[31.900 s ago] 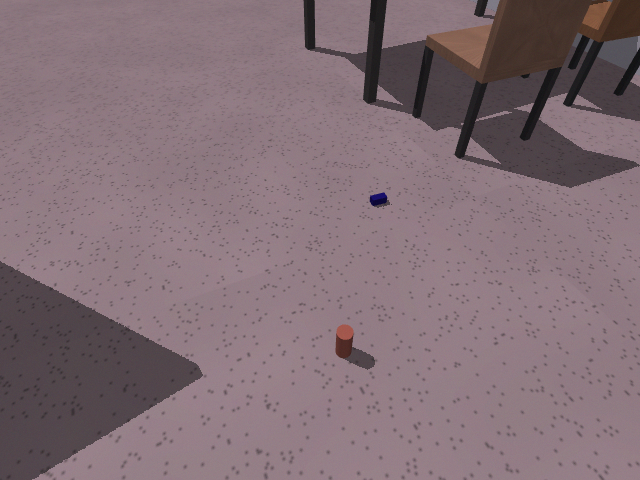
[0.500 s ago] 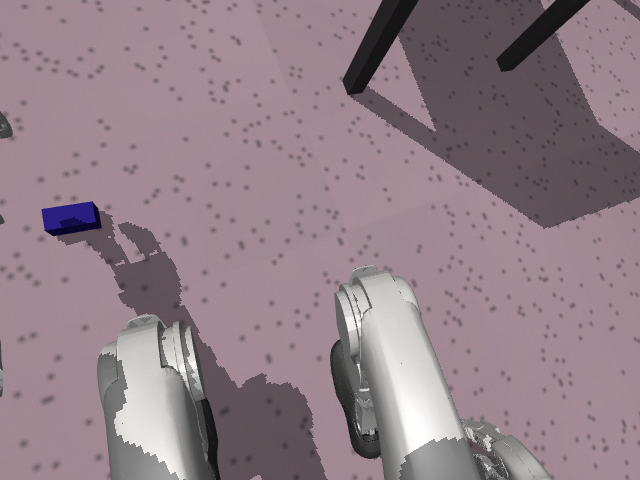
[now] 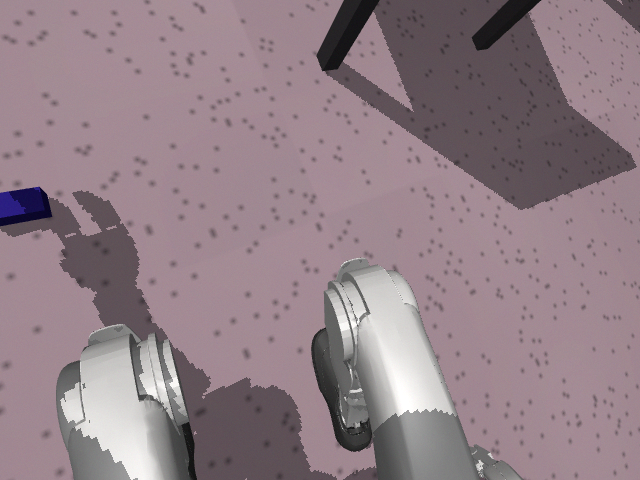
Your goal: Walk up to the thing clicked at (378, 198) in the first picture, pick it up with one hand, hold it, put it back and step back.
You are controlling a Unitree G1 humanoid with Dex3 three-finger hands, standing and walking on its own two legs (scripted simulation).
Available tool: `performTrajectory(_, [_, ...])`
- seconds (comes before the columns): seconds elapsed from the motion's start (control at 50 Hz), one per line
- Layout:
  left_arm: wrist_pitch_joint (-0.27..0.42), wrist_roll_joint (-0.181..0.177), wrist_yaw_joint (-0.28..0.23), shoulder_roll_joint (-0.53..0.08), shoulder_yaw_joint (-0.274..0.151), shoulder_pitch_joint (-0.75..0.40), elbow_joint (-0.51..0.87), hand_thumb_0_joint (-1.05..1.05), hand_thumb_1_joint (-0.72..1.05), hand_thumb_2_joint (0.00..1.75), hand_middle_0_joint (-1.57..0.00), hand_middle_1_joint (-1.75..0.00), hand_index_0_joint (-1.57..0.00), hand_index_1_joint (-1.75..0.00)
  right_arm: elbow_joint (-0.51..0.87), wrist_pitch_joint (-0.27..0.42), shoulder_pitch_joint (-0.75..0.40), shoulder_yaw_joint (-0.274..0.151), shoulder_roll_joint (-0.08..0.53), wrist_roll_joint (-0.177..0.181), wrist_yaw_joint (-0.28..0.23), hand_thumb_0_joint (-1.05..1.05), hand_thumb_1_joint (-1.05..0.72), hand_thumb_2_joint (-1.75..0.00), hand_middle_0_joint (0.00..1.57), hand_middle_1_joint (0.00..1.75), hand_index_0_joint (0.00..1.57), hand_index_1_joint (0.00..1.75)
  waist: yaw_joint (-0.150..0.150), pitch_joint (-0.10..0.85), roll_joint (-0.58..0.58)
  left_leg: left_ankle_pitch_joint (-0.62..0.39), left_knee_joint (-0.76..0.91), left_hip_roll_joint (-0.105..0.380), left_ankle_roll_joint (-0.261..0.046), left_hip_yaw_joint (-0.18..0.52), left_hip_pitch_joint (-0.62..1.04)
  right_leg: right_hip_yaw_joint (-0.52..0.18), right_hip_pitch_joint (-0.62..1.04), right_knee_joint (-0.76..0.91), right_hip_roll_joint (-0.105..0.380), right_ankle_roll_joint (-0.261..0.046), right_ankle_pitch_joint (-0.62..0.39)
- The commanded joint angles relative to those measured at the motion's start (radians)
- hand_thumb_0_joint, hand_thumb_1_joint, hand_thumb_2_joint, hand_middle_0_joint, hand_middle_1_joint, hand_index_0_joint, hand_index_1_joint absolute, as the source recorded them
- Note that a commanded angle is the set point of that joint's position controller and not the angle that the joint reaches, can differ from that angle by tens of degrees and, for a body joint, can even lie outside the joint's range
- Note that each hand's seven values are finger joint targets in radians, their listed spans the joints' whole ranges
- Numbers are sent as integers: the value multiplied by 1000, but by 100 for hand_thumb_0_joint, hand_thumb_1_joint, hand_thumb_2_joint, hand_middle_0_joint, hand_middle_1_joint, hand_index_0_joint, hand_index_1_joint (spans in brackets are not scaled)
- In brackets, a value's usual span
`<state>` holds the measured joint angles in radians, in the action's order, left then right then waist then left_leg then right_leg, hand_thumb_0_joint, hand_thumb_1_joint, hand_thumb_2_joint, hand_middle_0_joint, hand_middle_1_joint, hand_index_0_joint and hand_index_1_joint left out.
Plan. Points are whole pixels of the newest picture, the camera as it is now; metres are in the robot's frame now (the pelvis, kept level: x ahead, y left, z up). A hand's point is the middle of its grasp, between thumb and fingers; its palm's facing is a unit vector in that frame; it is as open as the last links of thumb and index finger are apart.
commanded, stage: home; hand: left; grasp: from above
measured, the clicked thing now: (16, 207) +0.51 +0.30 -0.30
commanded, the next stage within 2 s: none
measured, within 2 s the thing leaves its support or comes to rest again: neither
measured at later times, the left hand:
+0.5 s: hand out of the picture +0.37 +0.30 +0.02, palm faces -0.28 -0.58 -0.77, open 8.1 cm
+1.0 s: hand out of the picture +0.25 +0.21 +0.23, palm faces +0.14 -0.94 -0.31, open 7.4 cm
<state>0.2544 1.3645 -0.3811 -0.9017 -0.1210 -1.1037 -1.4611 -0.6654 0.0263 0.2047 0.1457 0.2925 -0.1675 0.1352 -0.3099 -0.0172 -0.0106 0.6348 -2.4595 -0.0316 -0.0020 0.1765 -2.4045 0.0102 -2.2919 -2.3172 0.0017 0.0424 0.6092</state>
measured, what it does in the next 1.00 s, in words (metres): rises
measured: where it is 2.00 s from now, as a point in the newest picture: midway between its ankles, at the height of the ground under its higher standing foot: (268, 445)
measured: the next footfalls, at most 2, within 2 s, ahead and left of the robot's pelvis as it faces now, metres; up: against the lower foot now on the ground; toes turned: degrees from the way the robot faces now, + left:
none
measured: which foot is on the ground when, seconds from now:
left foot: down 0.00-1.00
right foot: down 0.00-1.00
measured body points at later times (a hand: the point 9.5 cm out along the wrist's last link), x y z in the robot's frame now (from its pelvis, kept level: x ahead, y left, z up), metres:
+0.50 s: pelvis +0.01 -0.01 +0.13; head +0.20 +0.05 +0.53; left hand +0.38 +0.32 +0.07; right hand +0.17 -0.27 +0.01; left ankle +0.08 +0.12 -0.28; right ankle +0.12 -0.16 -0.28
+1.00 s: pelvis +0.04 -0.02 +0.31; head +0.13 +0.01 +0.75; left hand +0.24 +0.26 +0.26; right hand +0.24 -0.23 +0.23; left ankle +0.08 +0.12 -0.28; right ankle +0.12 -0.16 -0.28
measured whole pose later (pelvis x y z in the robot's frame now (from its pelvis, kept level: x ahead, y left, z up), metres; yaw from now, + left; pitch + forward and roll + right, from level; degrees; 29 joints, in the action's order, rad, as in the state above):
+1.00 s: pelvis +0.04 -0.02 +0.31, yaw +9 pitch +20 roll -3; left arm -0.40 0.01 -0.08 -0.28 -0.06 0.16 -0.12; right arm -0.55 0.10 0.18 0.04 0.21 0.04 -0.10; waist -0.07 0.18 0.04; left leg 0.57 -1.42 0.04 0.04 0.09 -1.22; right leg 0.03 -1.18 -1.36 0.04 0.04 0.53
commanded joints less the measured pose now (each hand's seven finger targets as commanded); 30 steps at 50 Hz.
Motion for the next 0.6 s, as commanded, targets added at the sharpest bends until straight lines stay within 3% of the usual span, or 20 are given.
performTrajectory(0.0, [-68, -69, -20, -259, -38, -317, 192, 0, -5, 73, -37, -60, -37, -62, 6, 14, 198, -129, 290, 19, 0, 0, -89, -90, 20, 30, 20, 30, 22, 818, 492, -145, 332, 13, -2, -109, 702, 153, 302, 192, -16, -81, -177])
performTrajectory(0.02, [-80, -90, -7, -250, -40, -310, 224, 0, -10, 81, -29, -57, -29, -59, 5, 12, 212, -131, 286, 21, 4, 0, -89, -90, 20, 30, 20, 30, 27, 839, 466, -157, 334, 10, -6, -112, 688, 151, 333, 204, -18, -78, -186])
performTrajectory(0.06, [-103, -137, 33, -226, -42, -246, 254, 0, -4, 77, -20, -49, -19, -50, 3, 9, 231, -143, 279, 31, 11, 0, -89, -90, 20, 30, 20, 30, 46, 838, 453, -188, 350, 9, -8, -118, 688, 144, 370, 218, -18, -77, -205])
performTrajectory(0.1, [-119, -190, 84, -189, -38, -184, 308, 0, 11, 77, -20, -44, -18, -45, 8, 2, 239, -161, 273, 44, 17, 0, -89, -90, 20, 30, 20, 30, 63, 872, 413, -201, 375, 10, -11, -117, 706, 140, 411, 241, -19, -77, -207])
performTrajectory(0.14, [-129, -253, 135, -189, -73, -112, 394, 0, 27, 79, -20, -41, -19, -41, 44, -7, 226, -189, 286, 61, 17, 0, -89, -90, 20, 30, 20, 30, 99, 890, 391, -199, 415, 8, -8, -112, 717, 134, 446, 268, -12, -83, -194])
performTrajectory(0.16, [-135, -292, 168, -137, -53, -69, 449, 0, 34, 79, -19, -39, -19, -39, 33, -15, 247, -200, 273, 71, 19, 0, -89, -90, 20, 30, 20, 30, 115, 911, 394, -206, 440, 10, -6, -115, 750, 128, 470, 284, -12, -82, -200])
performTrajectory(0.18, [-142, -329, 195, -132, -70, -22, 518, 0, 41, 77, -19, -34, -18, -35, 55, -20, 232, -213, 278, 80, 18, 0, -90, -90, 20, 30, 20, 30, 132, 942, 386, -234, 457, 13, -3, -110, 799, 122, 486, 301, -8, -81, -217])
performTrajectory(0.22, [-156, -424, 248, -77, -62, 73, 672, 0, 55, 72, -17, -26, -17, -26, 59, -37, 227, -223, 269, 99, 14, 0, -90, -90, 20, 30, 20, 30, 153, 942, 379, -240, 504, 12, -1, -103, 827, 117, 515, 336, -6, -82, -218])
performTrajectory(0.3, [-215, -604, 325, 11, -72, 258, 872, 0, 79, 84, -19, -28, -19, -28, 106, -60, 164, -231, 240, 130, -12, 0, -90, -90, 20, 30, 20, 30, 161, 854, 233, -172, 584, 14, -17, -80, 804, 100, 574, 431, -8, -74, -188])
performTrajectory(0.34, [-237, -678, 358, 79, -40, 334, 935, 0, 90, 90, -20, -30, -20, -30, 118, -62, 130, -234, 220, 139, -23, 0, -90, -90, 20, 30, 20, 30, 163, 810, 193, -130, 630, 20, -23, -75, 799, 88, 605, 473, -7, -69, -165])
performTrajectory(0.42, [-264, -795, 378, 133, -36, 429, 1133, 0, 90, 90, -20, -30, -20, -30, 152, -52, 82, -252, 198, 156, -47, 0, -90, -90, 20, 30, 20, 30, 203, 843, 211, -100, 721, 36, -18, -74, 926, 74, 675, 549, -2, -68, -143])
performTrajectory(0.44, [-273, -825, 381, 171, -11, 456, 1175, 0, 90, 90, -20, -30, -20, -30, 164, -48, 65, -251, 189, 158, -53, 0, -90, -90, 20, 30, 20, 30, 203, 832, 219, -86, 744, 38, -17, -79, 943, 72, 697, 574, 0, -68, -138])
performTrajectory(0.46, [-282, -852, 375, 172, -27, 484, 1202, 0, 90, 90, -20, -30, -20, -30, 170, -43, 52, -252, 188, 163, -63, 0, -90, -90, 20, 30, 20, 30, 209, 824, 205, -61, 773, 41, -17, -70, 969, 73, 707, 594, 2, -66, -122])
performTrajectory(0.48, [-292, -868, 369, 197, -11, 528, 1203, 0, 90, 90, -20, -30, -20, -30, 173, -37, 40, -251, 178, 166, -73, 0, -90, -90, 20, 30, 20, 30, 207, 796, 202, -57, 794, 44, -15, -81, 982, 69, 726, 623, 0, -65, -118])
performTrajectory(0.5, [-304, -894, 360, 198, -28, 547, 1218, 0, 90, 90, -20, -30, -20, -30, 174, -31, 29, -246, 172, 170, -82, 0, -90, -90, 20, 30, 20, 30, 212, 776, 193, -46, 813, 43, -16, -86, 994, 65, 747, 651, 2, -66, -107])
performTrajectory(0.52, [-318, -909, 355, 235, -9, 601, 1220, 0, 90, 90, -20, -30, -20, -30, 176, -25, 19, -244, 164, 174, -90, 0, -90, -90, 20, 30, 20, 30, 208, 744, 196, -54, 844, 43, -13, -87, 1012, 62, 765, 676, 4, -66, -110])
performTrajectory(0.58, [-370, -978, 334, 249, -26, 659, 1331, 0, 90, 90, -20, -30, -20, -30, 196, -2, -12, -239, 153, 184, -115, 0, -90, -90, 20, 30, 20, 30, 230, 758, 199, -18, 919, 43, -10, -87, 1091, 49, 850, 756, 7, -66, -76])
